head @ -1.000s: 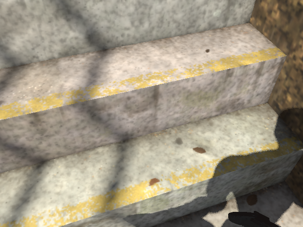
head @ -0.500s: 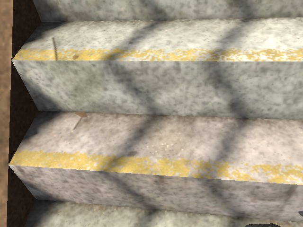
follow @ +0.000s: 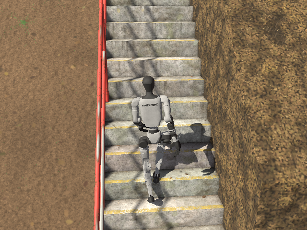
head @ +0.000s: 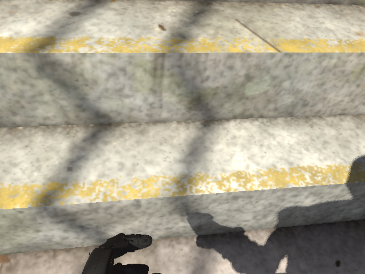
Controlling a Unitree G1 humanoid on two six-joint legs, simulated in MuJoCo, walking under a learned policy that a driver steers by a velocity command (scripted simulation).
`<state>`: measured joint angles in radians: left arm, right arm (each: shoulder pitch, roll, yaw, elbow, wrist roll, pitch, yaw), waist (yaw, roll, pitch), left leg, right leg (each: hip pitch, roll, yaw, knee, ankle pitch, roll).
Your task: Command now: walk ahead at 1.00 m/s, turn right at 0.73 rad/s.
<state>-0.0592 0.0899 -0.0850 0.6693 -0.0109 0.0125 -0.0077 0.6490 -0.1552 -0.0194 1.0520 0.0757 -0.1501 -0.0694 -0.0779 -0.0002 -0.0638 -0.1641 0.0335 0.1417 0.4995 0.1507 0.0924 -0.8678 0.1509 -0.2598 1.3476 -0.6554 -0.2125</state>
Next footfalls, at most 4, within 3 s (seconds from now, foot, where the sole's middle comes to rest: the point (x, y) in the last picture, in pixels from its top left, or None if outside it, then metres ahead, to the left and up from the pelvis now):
0.44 left None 0.36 0.15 -0.41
0.90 right None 0.33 -0.21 -0.41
1.30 left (198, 150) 0.60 -0.07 -0.19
1.80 right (261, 148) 0.61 -0.23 -0.19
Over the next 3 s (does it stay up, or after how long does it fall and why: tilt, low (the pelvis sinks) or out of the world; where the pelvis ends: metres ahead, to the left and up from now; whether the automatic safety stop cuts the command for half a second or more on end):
stays up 0.62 -0.24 0.57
